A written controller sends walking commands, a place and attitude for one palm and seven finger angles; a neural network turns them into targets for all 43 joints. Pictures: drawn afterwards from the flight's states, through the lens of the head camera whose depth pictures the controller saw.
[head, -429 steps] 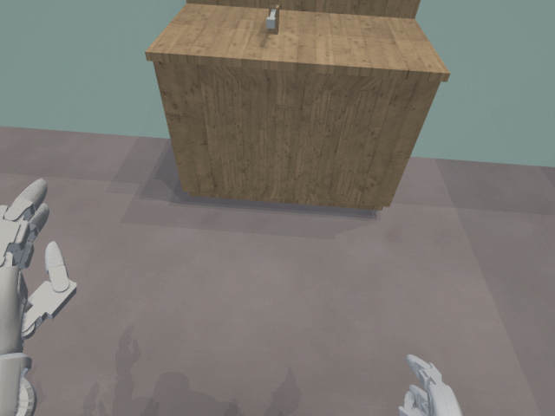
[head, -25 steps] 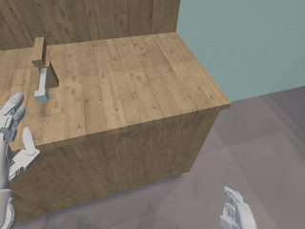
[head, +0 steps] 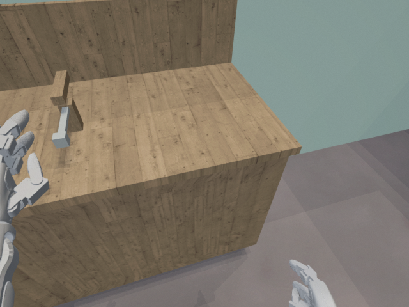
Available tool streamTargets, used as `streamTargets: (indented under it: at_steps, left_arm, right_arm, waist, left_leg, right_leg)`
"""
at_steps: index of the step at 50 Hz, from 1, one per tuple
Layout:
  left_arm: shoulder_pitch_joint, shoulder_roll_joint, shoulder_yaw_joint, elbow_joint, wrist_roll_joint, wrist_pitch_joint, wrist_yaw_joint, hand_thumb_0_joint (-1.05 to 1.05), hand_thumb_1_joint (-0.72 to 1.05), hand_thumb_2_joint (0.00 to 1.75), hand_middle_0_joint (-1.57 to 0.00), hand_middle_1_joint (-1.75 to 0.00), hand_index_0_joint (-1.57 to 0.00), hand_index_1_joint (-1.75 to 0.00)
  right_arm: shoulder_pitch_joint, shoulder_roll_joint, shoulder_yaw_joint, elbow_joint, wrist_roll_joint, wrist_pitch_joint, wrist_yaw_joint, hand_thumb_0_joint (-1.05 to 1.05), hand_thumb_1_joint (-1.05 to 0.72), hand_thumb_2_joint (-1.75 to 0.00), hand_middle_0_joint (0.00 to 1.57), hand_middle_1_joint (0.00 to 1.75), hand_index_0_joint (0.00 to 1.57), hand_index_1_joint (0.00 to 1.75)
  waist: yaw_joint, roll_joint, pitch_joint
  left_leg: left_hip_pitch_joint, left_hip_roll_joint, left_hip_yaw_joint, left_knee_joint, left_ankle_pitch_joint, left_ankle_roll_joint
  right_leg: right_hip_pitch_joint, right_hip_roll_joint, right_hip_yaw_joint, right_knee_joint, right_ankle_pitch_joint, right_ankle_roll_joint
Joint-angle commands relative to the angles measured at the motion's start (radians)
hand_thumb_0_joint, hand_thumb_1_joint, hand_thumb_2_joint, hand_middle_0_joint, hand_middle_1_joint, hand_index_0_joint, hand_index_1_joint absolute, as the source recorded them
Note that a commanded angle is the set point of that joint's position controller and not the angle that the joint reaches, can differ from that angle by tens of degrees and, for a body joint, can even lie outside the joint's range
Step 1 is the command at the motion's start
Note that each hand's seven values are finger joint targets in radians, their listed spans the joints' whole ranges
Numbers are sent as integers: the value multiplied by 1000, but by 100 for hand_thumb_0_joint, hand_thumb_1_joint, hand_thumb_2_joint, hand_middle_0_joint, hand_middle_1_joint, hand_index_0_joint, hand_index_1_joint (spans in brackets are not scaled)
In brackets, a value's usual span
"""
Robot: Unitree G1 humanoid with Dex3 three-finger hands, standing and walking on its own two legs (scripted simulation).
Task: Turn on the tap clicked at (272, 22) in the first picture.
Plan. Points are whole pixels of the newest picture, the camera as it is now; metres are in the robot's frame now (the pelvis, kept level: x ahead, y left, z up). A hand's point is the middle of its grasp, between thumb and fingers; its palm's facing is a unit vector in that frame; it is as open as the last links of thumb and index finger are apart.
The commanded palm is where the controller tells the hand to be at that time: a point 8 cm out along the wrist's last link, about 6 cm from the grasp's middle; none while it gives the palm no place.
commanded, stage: turn the palm inward beside the body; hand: left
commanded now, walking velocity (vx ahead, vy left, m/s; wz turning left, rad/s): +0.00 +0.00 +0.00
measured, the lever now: (61, 140) +0.42 +0.39 +0.08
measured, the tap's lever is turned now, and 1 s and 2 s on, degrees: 0 0 0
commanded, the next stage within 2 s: none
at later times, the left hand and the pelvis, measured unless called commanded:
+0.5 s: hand (74, 220) +0.20 +0.23 +0.14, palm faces +0.49 -0.83 -0.28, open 7.4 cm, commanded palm +0.14 +0.27 +0.16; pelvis +0.00 -0.05 -0.02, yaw +3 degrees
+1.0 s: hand (74, 235) +0.18 +0.22 +0.13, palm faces +0.52 -0.84 -0.18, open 7.4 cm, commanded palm +0.13 +0.26 +0.14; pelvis +0.00 -0.03 -0.02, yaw +3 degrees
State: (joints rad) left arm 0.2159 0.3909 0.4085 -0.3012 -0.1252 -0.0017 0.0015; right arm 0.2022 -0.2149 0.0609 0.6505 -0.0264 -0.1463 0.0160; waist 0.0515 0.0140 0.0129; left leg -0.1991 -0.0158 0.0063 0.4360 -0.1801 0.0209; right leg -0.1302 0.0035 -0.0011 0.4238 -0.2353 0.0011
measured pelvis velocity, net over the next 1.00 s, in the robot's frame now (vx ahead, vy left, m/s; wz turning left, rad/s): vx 0.00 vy -0.03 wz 0.05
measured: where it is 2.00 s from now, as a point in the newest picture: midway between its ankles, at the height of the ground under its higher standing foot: outside the picture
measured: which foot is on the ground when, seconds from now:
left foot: down 0.00-1.00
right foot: down 0.00-1.00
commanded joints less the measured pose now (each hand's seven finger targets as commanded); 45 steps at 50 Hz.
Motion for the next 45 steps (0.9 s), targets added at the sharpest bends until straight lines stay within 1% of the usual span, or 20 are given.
streamTargets:
  at_steps: [1, 2, 4, 6, 7, 9, 11, 13, 15, 20, 21, 23, 26, 27, 29, 33, 35, 36, 43, 45]
  left_arm:
    - [38, 197, 53, -307, 49, -34, 36, 0, 90, 90, -20, -30, -20, -30]
    - [2, 194, 60, -342, 60, -62, 63, 0, 90, 90, -20, -30, -20, -30]
    - [28, 158, 80, -295, 31, -126, 108, 0, 90, 90, -20, -30, -20, -30]
    - [-34, 212, 117, -332, 34, -182, 147, 0, 90, 90, -20, -30, -20, -30]
    - [-78, 176, 74, -319, 38, -192, 159, 0, 90, 90, -20, -30, -20, -30]
    - [-75, 127, 24, -229, 46, -188, 166, 0, 90, 90, -20, -30, -20, -30]
    - [-128, 145, 3, -206, 52, -164, 155, 0, 90, 90, -20, -30, -20, -30]
    - [-133, 127, -44, -209, 46, -126, 129, 0, 90, 90, -20, -30, -20, -30]
    - [-143, 131, -52, -190, 38, -88, 108, 0, 90, 90, -20, -30, -20, -30]
    - [-47, 147, 26, -199, -4, -76, 96, 0, 90, 90, -20, -30, -20, -30]
    - [-22, 168, 62, -205, -11, -82, 102, 0, 90, 90, -20, -30, -20, -30]
    - [16, 132, 48, -235, -20, -95, 108, 0, 90, 90, -20, -30, -20, -30]
    - [96, 129, 76, -238, -32, -96, 111, 0, 90, 90, -20, -30, -20, -30]
    - [111, 104, 59, -245, -40, -91, 106, 0, 90, 90, -20, -30, -20, -30]
    - [119, 81, 39, -262, -44, -88, 97, 0, 90, 90, -20, -30, -20, -30]
    - [118, 63, 11, -317, -44, -100, 98, 0, 90, 90, -20, -30, -20, -30]
    - [126, 58, 9, -314, -46, -108, 103, 0, 90, 90, -20, -30, -20, -30]
    - [128, 68, 17, -331, -42, -112, 108, 0, 90, 90, -20, -30, -20, -30]
    - [128, 19, -35, -342, -39, -87, 139, 0, 90, 90, -20, -30, -20, -30]
    - [138, 10, -45, -323, -40, -71, 143, 0, 90, 90, -20, -30, -20, -30]
  right_arm:
    - [-186, -152, -63, -186, 15, -56, -23, 0, -90, -90, 20, 30, 20, 30]
    - [-196, -135, -62, -203, 4, -59, -29, 0, -90, -90, 20, 30, 20, 30]
    - [-191, -120, -63, -178, 4, -65, -45, 0, -90, -90, 20, 30, 20, 30]
    - [-181, -118, -63, -157, 1, -71, -57, 0, -90, -90, 20, 30, 20, 30]
    - [-195, -112, -64, -151, -1, -77, -62, 0, -90, -90, 20, 30, 20, 30]
    - [-183, -110, -62, -117, 2, -85, -75, 0, -90, -90, 20, 30, 20, 30]
    - [-183, -116, -59, -104, 7, -96, -92, 0, -90, -90, 20, 30, 20, 30]
    - [-200, -121, -59, -98, 9, -104, -109, 0, -90, -90, 20, 30, 20, 30]
    - [-207, -122, -57, -86, 11, -111, -126, 0, -90, -90, 20, 30, 20, 30]
    - [-210, -116, -65, -73, 13, -129, -134, 0, -90, -90, 20, 30, 20, 30]
    - [-207, -117, -67, -73, 16, -133, -131, 0, -90, -90, 20, 30, 20, 30]
    - [-198, -111, -63, -79, 17, -140, -126, 0, -90, -90, 20, 30, 20, 30]
    - [-163, -122, -69, -79, 14, -150, -118, 0, -90, -90, 20, 30, 20, 30]
    - [-161, -116, -68, -83, 15, -151, -117, 0, -90, -90, 20, 30, 20, 30]
    - [-149, -120, -72, -88, 16, -153, -117, 0, -90, -90, 20, 30, 20, 30]
    - [-137, -124, -75, -94, 17, -166, -117, 0, -90, -90, 20, 30, 20, 30]
    - [-130, -127, -77, -94, 15, -169, -122, 0, -90, -90, 20, 30, 20, 30]
    - [-130, -126, -78, -93, 18, -173, -121, 0, -90, -90, 20, 30, 20, 30]
    - [-150, -117, -68, -103, 18, -184, -129, 0, -90, -90, 20, 30, 20, 30]
    - [-159, -116, -63, -103, 20, -182, -131, 0, -90, -90, 20, 30, 20, 30]
  waist:
    - [28, 74, -32]
    - [26, 74, -70]
    - [19, 32, -61]
    - [20, 41, -81]
    - [9, 72, -74]
    - [-2, 68, -29]
    - [-13, 78, -22]
    - [-6, 74, -33]
    - [-5, 45, -10]
    - [30, -36, -60]
    - [41, -12, -83]
    - [42, 6, -91]
    - [48, -8, -152]
    - [41, -17, -154]
    - [33, -24, -166]
    - [28, 5, -176]
    - [26, -25, -169]
    - [33, 3, -178]
    - [38, 27, -155]
    - [37, 9, -125]
  left_leg:
    - [7, 28, -15, -82, -45, -18]
    - [-8, 17, -20, -72, -83, -17]
    - [-25, 9, -22, -39, -137, -16]
    - [-38, 2, -21, -12, -191, -12]
    - [-44, -3, -16, 4, -227, -8]
    - [-66, -10, -19, 22, -274, -4]
    - [-64, -17, -12, 47, -269, 0]
    - [-58, -19, -13, 57, -255, 5]
    - [-66, -17, -19, 72, -229, 5]
    - [-78, 0, -43, 105, -136, -1]
    - [-72, 2, -45, 109, -109, -3]
    - [-68, -3, -38, 109, -48, 0]
    - [-58, -12, -26, 130, 75, 3]
    - [-56, -13, -21, 136, 101, 3]
    - [-52, -15, -15, 149, 132, 5]
    - [-43, -15, -16, 162, 159, 6]
    - [-56, -14, -21, 165, 141, 6]
    - [-49, -13, -19, 165, 157, 6]
    - [-62, -10, -25, 140, 87, 5]
    - [-79, -7, -28, 129, 45, 5]
  right_leg:
    - [-80, 40, -95, 4, -5, -31]
    - [-89, 38, -89, 18, -50, -30]
    - [-131, 47, -84, 24, -103, -23]
    - [-150, 45, -64, 19, -161, -16]
    - [-168, 36, -50, 9, -202, -14]
    - [-194, 27, -36, -4, -259, -11]
    - [-208, 13, -11, -31, -295, -6]
    - [-198, 0, 13, -46, -322, -5]
    - [-195, -17, 45, -71, -350, -1]
    - [-144, -49, 80, -59, -216, 22]
    - [-127, -49, 78, -43, -148, 24]
    - [-114, -38, 44, 3, 0, 24]
    - [-79, -27, 9, 76, 253, 32]
    - [-73, -30, 6, 91, 320, 37]
    - [-80, -26, -7, 110, 370, 39]
    - [-103, -19, -20, 129, 369, 29]
    - [-117, -16, -22, 130, 334, 28]
    - [-113, -11, -26, 134, 327, 20]
    - [-144, 4, -41, 114, 149, -1]
    - [-156, 7, -42, 100, 88, -2]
